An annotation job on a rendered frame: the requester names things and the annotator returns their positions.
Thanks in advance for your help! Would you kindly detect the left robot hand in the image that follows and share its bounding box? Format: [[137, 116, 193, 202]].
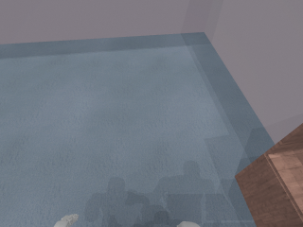
[[54, 214, 79, 227]]

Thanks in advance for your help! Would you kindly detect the cupboard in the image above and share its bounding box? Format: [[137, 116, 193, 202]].
[[235, 123, 303, 227]]

